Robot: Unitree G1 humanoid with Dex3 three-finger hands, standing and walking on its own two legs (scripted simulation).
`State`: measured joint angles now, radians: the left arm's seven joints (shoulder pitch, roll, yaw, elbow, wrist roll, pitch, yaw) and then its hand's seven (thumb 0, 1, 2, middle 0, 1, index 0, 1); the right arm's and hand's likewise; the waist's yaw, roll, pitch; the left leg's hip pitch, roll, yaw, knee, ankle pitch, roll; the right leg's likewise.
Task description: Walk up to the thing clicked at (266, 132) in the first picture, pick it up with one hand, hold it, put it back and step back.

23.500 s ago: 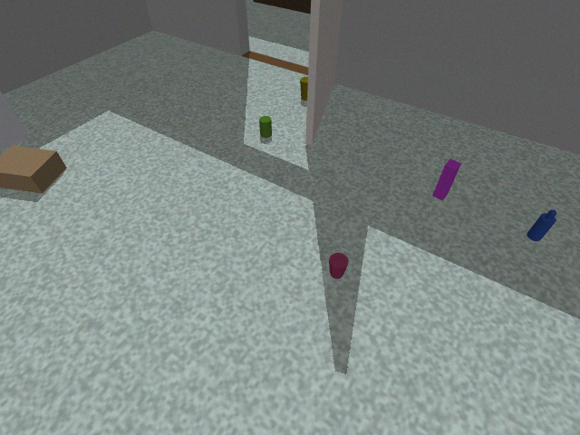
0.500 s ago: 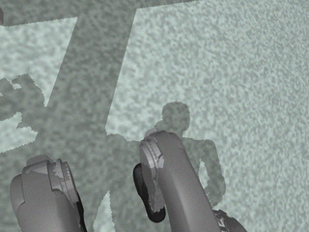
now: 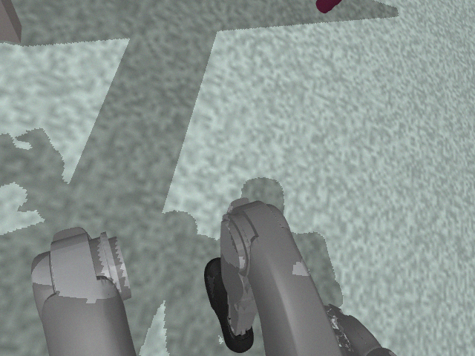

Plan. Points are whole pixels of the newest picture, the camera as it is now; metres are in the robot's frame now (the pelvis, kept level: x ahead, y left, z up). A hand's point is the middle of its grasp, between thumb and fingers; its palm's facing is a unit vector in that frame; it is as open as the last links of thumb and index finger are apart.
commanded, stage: rest palm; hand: left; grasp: from above
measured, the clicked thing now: out of the picture +0.44 +0.37 -0.26
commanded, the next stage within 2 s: close in 0.68 s
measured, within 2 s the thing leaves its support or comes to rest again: neither
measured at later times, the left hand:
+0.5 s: hand out of the picture +0.43 +0.34 -0.22, palm faces -0.41 -0.17 -0.90, open 14.2 cm
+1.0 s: hand out of the picture +0.42 +0.35 -0.22, palm faces -0.41 -0.14 -0.90, open 12.6 cm
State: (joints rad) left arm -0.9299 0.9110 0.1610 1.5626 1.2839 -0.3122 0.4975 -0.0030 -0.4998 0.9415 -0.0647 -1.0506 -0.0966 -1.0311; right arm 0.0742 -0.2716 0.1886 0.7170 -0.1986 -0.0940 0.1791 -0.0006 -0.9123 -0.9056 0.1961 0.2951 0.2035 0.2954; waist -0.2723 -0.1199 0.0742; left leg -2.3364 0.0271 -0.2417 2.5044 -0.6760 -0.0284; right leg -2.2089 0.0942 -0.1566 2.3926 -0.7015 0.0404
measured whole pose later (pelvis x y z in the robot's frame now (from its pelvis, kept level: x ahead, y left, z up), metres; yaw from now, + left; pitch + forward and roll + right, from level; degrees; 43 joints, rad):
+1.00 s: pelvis +0.00 +0.00 -0.01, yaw -2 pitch +26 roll -12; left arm -0.96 0.99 0.13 1.69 1.29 -0.29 0.59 0.00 -0.33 0.99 -0.15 -1.09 -0.20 -1.07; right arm 0.07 -0.30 0.25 0.72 -0.25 -0.16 0.19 0.00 -0.91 -0.91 0.20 0.30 0.20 0.30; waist -0.31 -0.14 0.09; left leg -2.34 0.04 -0.27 2.55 -0.68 -0.03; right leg -2.22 0.11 -0.18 2.42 -0.68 0.05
